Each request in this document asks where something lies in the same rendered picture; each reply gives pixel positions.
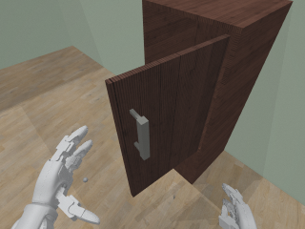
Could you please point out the right robot hand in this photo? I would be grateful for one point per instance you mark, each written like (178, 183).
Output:
(241, 216)

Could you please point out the handle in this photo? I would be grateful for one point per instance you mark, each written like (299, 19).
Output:
(143, 133)

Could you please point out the left robot forearm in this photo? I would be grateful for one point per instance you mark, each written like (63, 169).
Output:
(37, 216)

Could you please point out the cupboard door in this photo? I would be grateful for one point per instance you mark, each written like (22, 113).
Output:
(175, 94)

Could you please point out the left robot hand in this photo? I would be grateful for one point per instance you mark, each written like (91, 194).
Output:
(59, 170)

